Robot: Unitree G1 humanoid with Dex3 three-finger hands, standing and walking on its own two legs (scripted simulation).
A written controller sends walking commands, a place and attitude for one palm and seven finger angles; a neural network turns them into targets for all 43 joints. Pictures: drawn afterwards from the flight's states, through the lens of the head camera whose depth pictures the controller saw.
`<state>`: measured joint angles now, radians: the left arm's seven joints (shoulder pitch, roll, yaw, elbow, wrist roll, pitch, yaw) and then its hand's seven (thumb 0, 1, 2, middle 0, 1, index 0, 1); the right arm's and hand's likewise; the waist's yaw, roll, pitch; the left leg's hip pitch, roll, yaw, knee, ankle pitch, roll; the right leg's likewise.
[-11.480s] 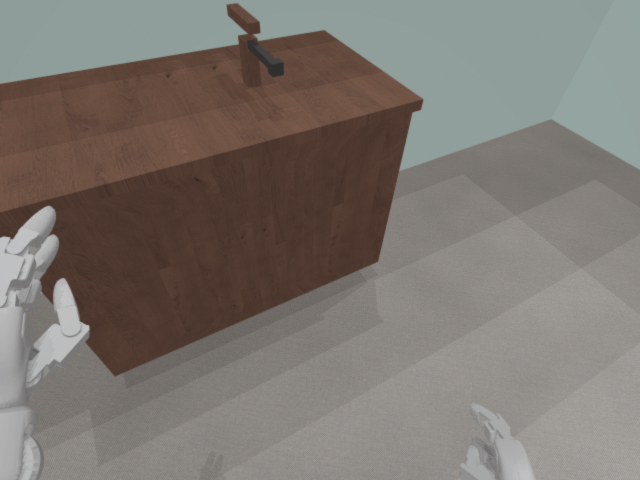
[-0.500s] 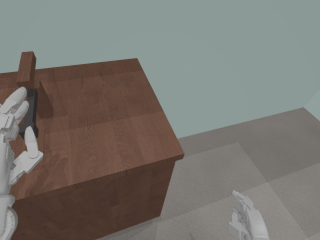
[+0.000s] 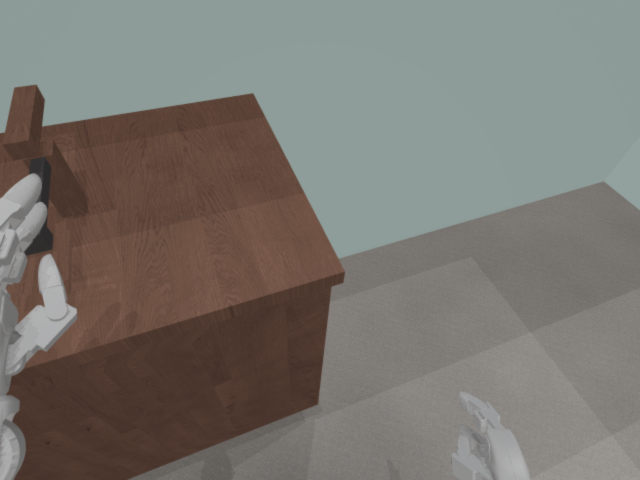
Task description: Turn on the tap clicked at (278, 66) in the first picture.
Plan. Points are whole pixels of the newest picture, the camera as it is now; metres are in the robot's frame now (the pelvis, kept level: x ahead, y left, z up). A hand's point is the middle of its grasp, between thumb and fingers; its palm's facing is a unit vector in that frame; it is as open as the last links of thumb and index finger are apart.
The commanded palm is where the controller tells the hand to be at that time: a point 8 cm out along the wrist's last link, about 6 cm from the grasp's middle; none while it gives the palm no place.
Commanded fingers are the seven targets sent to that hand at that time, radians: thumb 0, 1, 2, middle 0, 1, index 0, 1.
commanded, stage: come to a stop and stand still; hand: left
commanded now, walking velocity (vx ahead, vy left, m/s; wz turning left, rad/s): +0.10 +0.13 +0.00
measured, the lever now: (33, 237) +0.33 +0.37 +0.11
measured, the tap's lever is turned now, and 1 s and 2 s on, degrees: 0 0 0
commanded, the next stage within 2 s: look again from close up in 0.86 s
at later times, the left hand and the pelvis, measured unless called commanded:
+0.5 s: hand (16, 313) +0.21 +0.29 +0.17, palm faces +0.44 -0.83 -0.35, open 7.4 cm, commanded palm +0.16 +0.32 +0.18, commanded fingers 0.00 0.90 0.90 -0.20 -0.30 -0.20 -0.30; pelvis +0.00 +0.03 +0.00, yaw +2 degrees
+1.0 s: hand out of the picture +0.22 +0.31 +0.19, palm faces +0.45 -0.78 -0.45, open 7.4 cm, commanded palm +0.15 +0.33 +0.18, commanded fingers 0.00 0.90 0.90 -0.20 -0.30 -0.20 -0.30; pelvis +0.01 +0.04 +0.00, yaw +3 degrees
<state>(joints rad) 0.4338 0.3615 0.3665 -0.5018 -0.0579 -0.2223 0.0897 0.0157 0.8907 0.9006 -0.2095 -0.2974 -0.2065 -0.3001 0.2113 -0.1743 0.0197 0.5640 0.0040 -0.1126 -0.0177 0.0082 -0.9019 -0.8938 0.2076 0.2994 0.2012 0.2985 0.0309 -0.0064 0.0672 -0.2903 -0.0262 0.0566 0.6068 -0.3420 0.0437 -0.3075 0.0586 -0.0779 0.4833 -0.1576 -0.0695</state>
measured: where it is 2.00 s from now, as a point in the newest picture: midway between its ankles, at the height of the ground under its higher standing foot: outside the picture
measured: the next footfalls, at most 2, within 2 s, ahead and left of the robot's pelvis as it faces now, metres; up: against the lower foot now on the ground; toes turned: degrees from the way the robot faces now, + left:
none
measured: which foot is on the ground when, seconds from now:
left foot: down 0.00-1.00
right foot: down 0.00-1.00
